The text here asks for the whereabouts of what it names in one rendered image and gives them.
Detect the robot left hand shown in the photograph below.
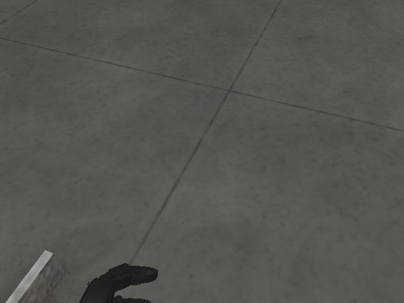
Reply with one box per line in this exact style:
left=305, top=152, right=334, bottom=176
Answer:
left=79, top=263, right=158, bottom=303

